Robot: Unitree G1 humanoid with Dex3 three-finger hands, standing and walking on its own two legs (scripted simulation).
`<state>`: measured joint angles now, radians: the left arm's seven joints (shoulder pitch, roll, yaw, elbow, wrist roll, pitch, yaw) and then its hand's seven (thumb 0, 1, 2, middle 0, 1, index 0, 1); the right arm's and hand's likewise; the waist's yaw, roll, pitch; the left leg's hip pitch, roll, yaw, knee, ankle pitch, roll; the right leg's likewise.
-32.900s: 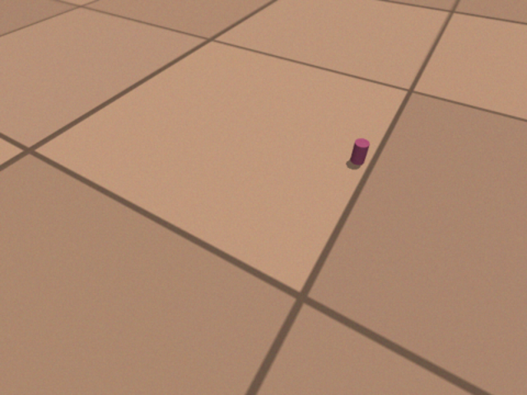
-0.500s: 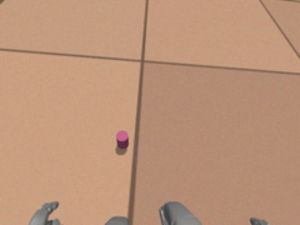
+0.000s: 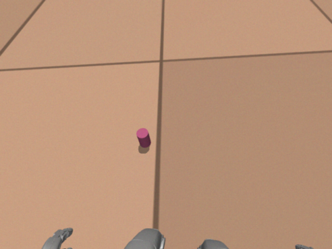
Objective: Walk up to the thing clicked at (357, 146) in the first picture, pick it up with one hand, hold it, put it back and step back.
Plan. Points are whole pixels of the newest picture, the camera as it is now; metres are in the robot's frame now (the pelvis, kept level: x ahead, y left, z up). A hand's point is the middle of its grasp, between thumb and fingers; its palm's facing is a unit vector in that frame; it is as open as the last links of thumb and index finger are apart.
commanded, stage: step back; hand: left
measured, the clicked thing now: (143, 138) +0.81 +0.27 -0.70
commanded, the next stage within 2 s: stand in 1.60 s
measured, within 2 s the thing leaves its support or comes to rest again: neither
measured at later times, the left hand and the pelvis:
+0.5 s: hand out of the picture -0.13 +0.23 -0.16, palm faces +0.01 -0.92 -0.40, open 7.4 cm; pelvis -0.18 -0.05 -0.01, yaw +1 degrees
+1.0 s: hand out of the picture -0.18 +0.24 -0.14, palm faces +0.04 -0.91 -0.41, open 7.4 cm; pelvis -0.22 -0.05 +0.00, yaw +4 degrees
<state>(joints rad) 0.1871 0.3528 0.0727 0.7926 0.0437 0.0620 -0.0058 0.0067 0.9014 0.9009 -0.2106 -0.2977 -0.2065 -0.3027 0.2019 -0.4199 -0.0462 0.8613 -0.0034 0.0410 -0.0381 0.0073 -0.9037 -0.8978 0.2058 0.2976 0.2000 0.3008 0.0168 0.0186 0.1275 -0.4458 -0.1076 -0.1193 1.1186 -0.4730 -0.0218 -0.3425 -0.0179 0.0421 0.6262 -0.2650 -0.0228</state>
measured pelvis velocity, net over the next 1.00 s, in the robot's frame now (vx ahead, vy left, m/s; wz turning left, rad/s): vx -0.22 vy -0.05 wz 0.07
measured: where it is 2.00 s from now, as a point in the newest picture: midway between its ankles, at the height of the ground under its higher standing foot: outside the picture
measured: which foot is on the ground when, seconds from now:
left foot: up 0.00-0.12, down 0.14-0.50, up 0.52-0.76, down 0.78-1.00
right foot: down 0.00-0.16, up 0.18-0.44, down 0.46-0.82, up 0.84-1.00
